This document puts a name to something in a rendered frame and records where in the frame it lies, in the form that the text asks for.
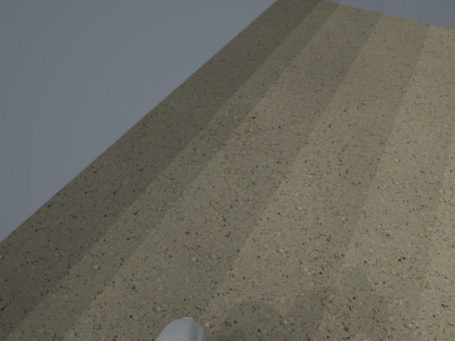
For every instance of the left robot thigh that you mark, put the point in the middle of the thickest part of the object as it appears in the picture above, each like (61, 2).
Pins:
(181, 330)

